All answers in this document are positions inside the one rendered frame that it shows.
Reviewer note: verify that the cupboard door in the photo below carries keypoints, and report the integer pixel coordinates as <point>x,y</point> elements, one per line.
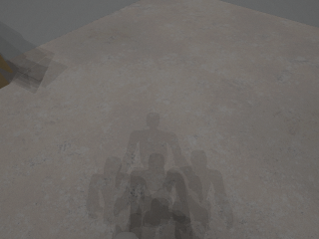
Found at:
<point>4,65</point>

